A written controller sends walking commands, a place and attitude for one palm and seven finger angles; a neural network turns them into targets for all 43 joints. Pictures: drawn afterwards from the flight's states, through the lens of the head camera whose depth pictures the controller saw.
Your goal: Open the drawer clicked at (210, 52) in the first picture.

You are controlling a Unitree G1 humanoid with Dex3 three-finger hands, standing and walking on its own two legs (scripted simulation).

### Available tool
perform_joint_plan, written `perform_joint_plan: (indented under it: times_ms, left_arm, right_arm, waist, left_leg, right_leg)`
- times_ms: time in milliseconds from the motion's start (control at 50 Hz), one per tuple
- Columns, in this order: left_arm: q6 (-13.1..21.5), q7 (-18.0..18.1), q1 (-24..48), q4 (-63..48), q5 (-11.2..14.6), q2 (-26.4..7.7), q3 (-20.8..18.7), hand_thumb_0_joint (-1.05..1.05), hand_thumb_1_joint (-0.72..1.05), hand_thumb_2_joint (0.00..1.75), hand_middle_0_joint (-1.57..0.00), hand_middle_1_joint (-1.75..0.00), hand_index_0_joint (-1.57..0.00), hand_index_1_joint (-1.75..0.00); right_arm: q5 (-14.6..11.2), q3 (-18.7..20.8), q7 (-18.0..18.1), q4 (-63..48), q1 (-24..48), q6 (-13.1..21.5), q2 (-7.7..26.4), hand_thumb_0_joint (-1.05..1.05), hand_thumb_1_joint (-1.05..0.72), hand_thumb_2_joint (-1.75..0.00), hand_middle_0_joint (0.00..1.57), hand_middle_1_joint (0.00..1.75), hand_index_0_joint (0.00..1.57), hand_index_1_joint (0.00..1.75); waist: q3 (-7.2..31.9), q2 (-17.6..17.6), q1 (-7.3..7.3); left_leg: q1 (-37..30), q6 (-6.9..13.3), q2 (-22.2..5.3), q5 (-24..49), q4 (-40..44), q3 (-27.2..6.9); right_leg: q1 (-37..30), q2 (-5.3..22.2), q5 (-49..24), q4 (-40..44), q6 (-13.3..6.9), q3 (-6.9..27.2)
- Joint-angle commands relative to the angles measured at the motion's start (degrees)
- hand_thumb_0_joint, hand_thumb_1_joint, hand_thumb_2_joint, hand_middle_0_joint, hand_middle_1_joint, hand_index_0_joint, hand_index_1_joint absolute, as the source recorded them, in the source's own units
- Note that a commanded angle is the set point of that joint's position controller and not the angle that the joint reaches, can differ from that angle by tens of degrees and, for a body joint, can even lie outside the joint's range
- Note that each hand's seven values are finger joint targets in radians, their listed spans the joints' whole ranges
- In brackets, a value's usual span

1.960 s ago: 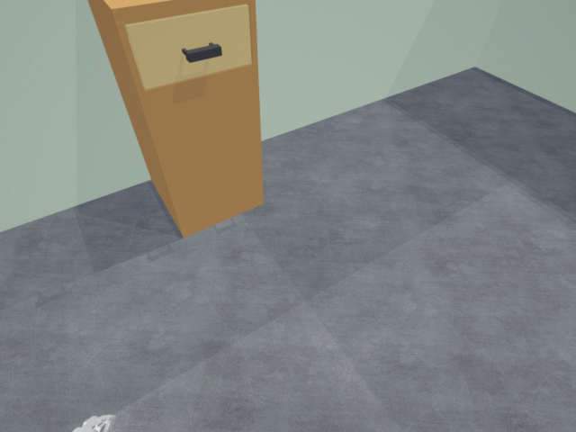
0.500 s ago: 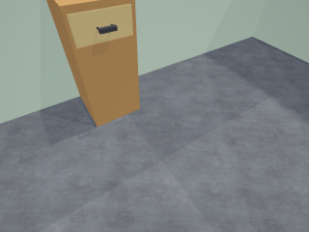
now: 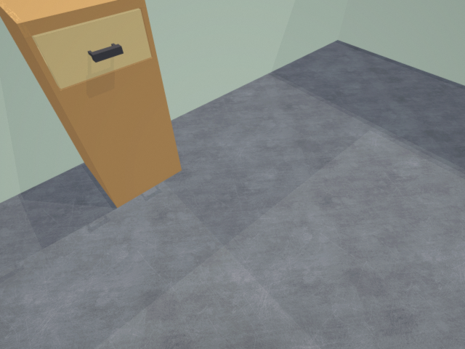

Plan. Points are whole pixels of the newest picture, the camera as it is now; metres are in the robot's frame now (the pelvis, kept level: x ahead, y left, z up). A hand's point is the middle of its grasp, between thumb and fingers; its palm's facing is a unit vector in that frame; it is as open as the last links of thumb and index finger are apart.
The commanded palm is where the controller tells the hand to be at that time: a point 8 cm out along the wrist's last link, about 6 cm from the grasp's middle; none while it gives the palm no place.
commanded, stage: walk to a spot facing it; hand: left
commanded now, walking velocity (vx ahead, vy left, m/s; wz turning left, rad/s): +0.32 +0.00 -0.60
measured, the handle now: (104, 51) +1.02 +0.53 +0.03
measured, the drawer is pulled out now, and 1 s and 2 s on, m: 0.00 0.00 0.00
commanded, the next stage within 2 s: turn to face it in 1.32 s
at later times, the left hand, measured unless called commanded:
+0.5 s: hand out of the picture +0.15 +0.18 -0.17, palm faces -0.08 -0.98 -0.19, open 7.4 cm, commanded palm none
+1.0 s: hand (227, 176) +0.61 +0.06 -0.15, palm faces -0.53 -0.83 -0.18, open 7.4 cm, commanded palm none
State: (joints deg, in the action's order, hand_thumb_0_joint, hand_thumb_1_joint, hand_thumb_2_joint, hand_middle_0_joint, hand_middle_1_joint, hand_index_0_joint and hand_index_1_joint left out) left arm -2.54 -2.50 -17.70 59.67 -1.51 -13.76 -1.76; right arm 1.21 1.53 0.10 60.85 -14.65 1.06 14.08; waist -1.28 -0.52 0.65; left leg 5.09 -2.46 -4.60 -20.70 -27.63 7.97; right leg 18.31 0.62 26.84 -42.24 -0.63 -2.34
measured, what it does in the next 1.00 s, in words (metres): walks ahead, turning right: left foot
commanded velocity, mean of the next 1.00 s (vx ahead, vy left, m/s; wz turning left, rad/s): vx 0.34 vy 0.00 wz -0.52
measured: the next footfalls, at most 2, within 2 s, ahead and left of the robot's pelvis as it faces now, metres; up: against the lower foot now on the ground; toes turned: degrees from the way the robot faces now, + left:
left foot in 0.54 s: +0.37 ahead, +0.10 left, +0.00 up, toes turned -7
right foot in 1.08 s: +0.52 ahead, -0.22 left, +0.00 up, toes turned -41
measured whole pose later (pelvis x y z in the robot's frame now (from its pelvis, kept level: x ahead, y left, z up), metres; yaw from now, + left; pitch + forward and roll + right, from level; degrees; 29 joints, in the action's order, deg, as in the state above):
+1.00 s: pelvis +0.40 -0.03 +0.00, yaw -30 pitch +0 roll +0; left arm -2.1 -3.0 -4.8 52.5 -2.2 -12.1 -4.7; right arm 1.5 2.7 1.0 61.9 -26.0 3.7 10.4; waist -5.1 0.9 -3.7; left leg -4.0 -2.0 -5.4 -23.5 -21.5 22.8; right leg 33.7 4.9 8.6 -43.3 -0.8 -7.0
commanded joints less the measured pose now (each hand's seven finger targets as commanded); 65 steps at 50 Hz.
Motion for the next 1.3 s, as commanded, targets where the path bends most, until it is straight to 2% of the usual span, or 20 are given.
perform_joint_plan:
  times_ms: [0,20,40,140,420,480,500,520,540,600,660,920,960,1020,1040,1060,1080,1160,1220,1280]
  left_arm:
    - [3.9,0.4,-11.7,-1.4,-0.3,-8.1,-3.0,0.0,0.9,0.9,-0.2,-0.3,-0.2,-0.3]
    - [4.7,1.7,-17.1,-0.1,-0.2,-15.0,-4.3,0.0,0.9,0.9,-0.2,-0.3,-0.2,-0.3]
    - [4.7,2.8,-18.1,-0.5,0.8,-14.2,-4.2,0.0,0.9,0.9,-0.2,-0.3,-0.2,-0.3]
    - [6.2,3.0,-7.6,-3.3,0.3,-7.3,-2.7,0.0,0.9,0.9,-0.2,-0.3,-0.2,-0.3]
    - [6.6,4.1,-10.1,-1.0,-0.3,-5.6,-2.9,0.0,0.9,0.9,-0.2,-0.3,-0.2,-0.3]
    - [6.8,3.9,-6.4,-2.2,0.4,-6.5,-3.7,0.0,0.9,0.9,-0.2,-0.3,-0.2,-0.3]
    - [6.7,3.3,-7.6,-3.0,1.2,-4.1,-3.7,0.0,0.9,0.9,-0.2,-0.3,-0.2,-0.3]
    - [6.5,2.6,-10.7,-3.6,1.6,-0.3,-3.1,0.0,0.9,0.9,-0.2,-0.3,-0.2,-0.3]
    - [6.4,2.8,-6.7,-4.6,1.1,-2.2,-3.3,0.0,0.9,0.9,-0.2,-0.3,-0.2,-0.3]
    - [5.1,1.2,-0.7,-5.3,-0.2,-1.2,-3.8,0.0,0.9,0.9,-0.2,-0.3,-0.2,-0.3]
    - [2.8,0.5,-2.8,-4.9,-0.5,1.2,-3.5,0.0,0.9,0.9,-0.2,-0.3,-0.2,-0.3]
    - [2.1,-0.8,18.0,-12.3,-0.2,1.7,-2.4,0.0,0.9,0.9,-0.2,-0.3,-0.2,-0.3]
    - [2.5,-0.7,17.3,-12.2,-0.3,1.2,-2.6,0.0,0.9,0.9,-0.2,-0.3,-0.2,-0.3]
    - [3.4,-0.1,4.5,-8.7,-0.6,-2.1,-3.6,0.0,0.9,0.9,-0.2,-0.3,-0.2,-0.3]
    - [4.2,0.2,-3.9,-6.4,-0.8,-5.5,-4.6,0.0,0.9,0.9,-0.2,-0.3,-0.2,-0.3]
    - [5.0,0.9,-9.4,-5.3,-0.6,-12.5,-6.2,0.0,0.9,0.9,-0.2,-0.3,-0.2,-0.3]
    - [4.7,1.7,-11.3,-4.6,1.0,-16.6,-6.8,0.0,0.9,0.9,-0.2,-0.3,-0.2,-0.3]
    - [5.1,2.7,2.6,-7.8,1.2,-8.9,-4.3,0.0,0.9,0.9,-0.2,-0.3,-0.2,-0.3]
    - [6.1,2.9,5.5,-7.5,0.1,-7.1,-3.7,0.0,0.9,0.9,-0.2,-0.3,-0.2,-0.3]
    - [6.2,2.5,4.3,-7.2,0.1,-6.4,-4.0,0.0,0.9,0.9,-0.2,-0.3,-0.2,-0.3]
  right_arm:
    - [-0.2,2.4,0.5,-5.0,4.7,1.0,9.2,0.0,-0.9,-0.9,0.2,0.3,0.2,0.3]
    - [-0.5,1.2,-0.1,-8.2,6.7,1.1,4.2,0.0,-0.9,-0.9,0.2,0.3,0.2,0.3]
    - [-0.2,1.6,-0.1,-10.0,10.0,1.5,6.1,0.0,-0.9,-0.9,0.2,0.3,0.2,0.3]
    - [0.2,2.3,-0.7,-7.2,7.5,1.5,3.6,0.0,-0.9,-0.9,0.2,0.3,0.2,0.3]
    - [-0.5,2.1,-1.6,-13.0,15.4,2.2,-0.2,0.0,-0.9,-0.9,0.2,0.3,0.2,0.3]
    - [-0.1,3.1,0.2,-7.7,-2.2,3.1,3.8,0.0,-0.9,-0.9,0.2,0.3,0.2,0.3]
    - [0.6,4.5,0.9,-5.5,-10.8,3.3,9.5,0.0,-0.9,-0.9,0.2,0.3,0.2,0.3]
    - [0.7,5.6,0.9,-4.7,-15.4,3.3,15.3,0.0,-0.9,-0.9,0.2,0.3,0.2,0.3]
    - [0.3,4.6,0.9,-5.4,-13.1,2.7,13.0,0.0,-0.9,-0.9,0.2,0.3,0.2,0.3]
    - [0.3,2.3,0.9,-7.2,-2.3,3.7,3.3,0.0,-0.9,-0.9,0.2,0.3,0.2,0.3]
    - [0.1,1.7,1.2,-5.7,-2.5,4.6,0.9,0.0,-0.9,-0.9,0.2,0.3,0.2,0.3]
    - [0.5,2.6,1.2,-2.1,-12.5,4.0,4.0,0.0,-0.9,-0.9,0.2,0.3,0.2,0.3]
    - [0.5,2.6,1.2,-2.1,-12.8,3.7,4.8,0.0,-0.9,-0.9,0.2,0.3,0.2,0.3]
    - [0.2,3.3,1.1,-3.3,-10.2,3.2,7.8,0.0,-0.9,-0.9,0.2,0.3,0.2,0.3]
    - [-0.2,3.0,0.6,-4.5,-9.1,3.0,7.6,0.0,-0.9,-0.9,0.2,0.3,0.2,0.3]
    - [-1.2,2.3,-0.1,-6.2,-11.2,3.0,3.8,0.0,-0.9,-0.9,0.2,0.3,0.2,0.3]
    - [-1.5,2.0,0.5,-8.4,-7.9,3.2,2.2,0.0,-0.9,-0.9,0.2,0.3,0.2,0.3]
    - [-0.1,2.4,0.6,-8.2,-1.5,1.7,2.1,0.0,-0.9,-0.9,0.2,0.3,0.2,0.3]
    - [0.3,2.3,0.4,-6.7,-6.3,0.2,0.1,0.0,-0.9,-0.9,0.2,0.3,0.2,0.3]
    - [0.3,2.3,0.1,-8.1,-3.1,-0.1,-0.3,0.0,-0.9,-0.9,0.2,0.3,0.2,0.3]
  waist:
    - [1.5,7.5,7.15]
    - [0.2,26.5,8.41]
    - [-0.5,18.4,8.41]
    - [-3.9,1.2,1.51]
    - [-4.0,8.2,2.4]
    - [4.3,5.9,-5.54]
    - [11.6,-3.3,-8.43]
    - [16.6,-19.7,-7.36]
    - [12.6,-12.3,-7.1]
    - [-3.2,-7.3,-2.0]
    - [-2.9,-7.7,0.93]
    - [-7.5,-5.4,-3.88]
    - [-6.3,-6.0,-3.16]
    - [2.4,-8.0,3.05]
    - [8.0,-4.8,7.21]
    - [16.2,8.2,8.44]
    - [20.0,12.4,7.74]
    - [1.7,-1.2,0.95]
    - [0.2,2.2,-3.3]
    - [0.4,5.8,-2.69]
  left_leg:
    - [17.1,3.5,-5.9,0.2,-17.6,1.2]
    - [35.1,0.3,1.8,-14.7,-35.5,3.1]
    - [37.5,1.4,0.5,-12.7,-40.4,-4.7]
    - [32.9,0.2,-3.7,2.7,-38.6,-6.8]
    - [25.4,0.6,0.1,8.1,-12.6,-3.0]
    - [-1.3,2.5,2.3,13.4,-1.6,-2.5]
    - [-15.8,5.1,-7.8,13.6,-0.8,-12.8]
    - [-23.5,10.5,-24.9,16.1,4.7,-34.2]
    - [-15.2,12.9,-26.8,9.4,11.1,-38.2]
    - [5.0,8.6,-19.2,3.2,15.6,-21.2]
    - [8.6,6.6,-14.9,13.9,15.1,-7.2]
    - [-7.2,8.0,-15.9,30.7,14.0,7.0]
    - [-8.9,7.5,-16.1,42.6,9.6,9.5]
    - [-9.0,5.2,-15.2,60.1,-10.6,13.0]
    - [0.3,2.8,-14.0,50.5,-24.6,13.4]
    - [20.9,-0.2,-5.8,7.7,-42.9,11.3]
    - [32.1,-1.3,0.1,-14.4,-57.4,2.9]
    - [28.0,-0.4,-7.3,0.8,-50.4,-6.9]
    - [22.3,-1.3,-6.0,2.3,-41.5,-5.8]
    - [22.8,-2.1,-5.0,5.8,-33.0,-5.0]
  right_leg:
    - [-18.3,3.5,-8.0,18.9,-1.3,3.6]
    - [-23.4,18.2,-6.2,28.7,-6.8,31.8]
    - [-21.6,21.1,-7.8,31.8,-10.3,39.5]
    - [-10.6,15.2,-15.4,30.2,-11.4,24.9]
    - [-14.8,10.6,-39.5,24.6,-8.5,17.1]
    - [-7.5,5.7,-47.6,6.4,-5.4,13.6]
    - [1.5,0.8,-32.6,-7.9,-3.3,9.4]
    - [14.0,-5.3,5.4,-27.8,-0.9,4.0]
    - [16.0,-2.5,5.7,-34.6,-1.7,7.2]
    - [17.5,4.2,-7.2,-36.1,-0.7,5.1]
    - [14.5,5.1,-12.0,-32.2,0.3,3.2]
    - [20.3,4.3,-18.8,-0.3,0.2,-5.5]
    - [16.5,2.0,-16.4,2.2,-1.4,-7.3]
    - [-0.6,-2.9,-12.7,7.2,-4.6,-10.1]
    - [-17.0,-1.3,-18.4,11.5,-5.8,-7.5]
    - [-36.2,14.3,-25.5,12.9,-12.2,16.9]
    - [-40.7,23.7,-37.6,18.9,-17.5,36.3]
    - [-8.2,16.9,-25.3,25.7,-12.2,19.9]
    - [1.7,12.4,-27.3,27.1,-10.3,12.5]
    - [2.3,9.7,-24.5,27.3,-10.4,11.5]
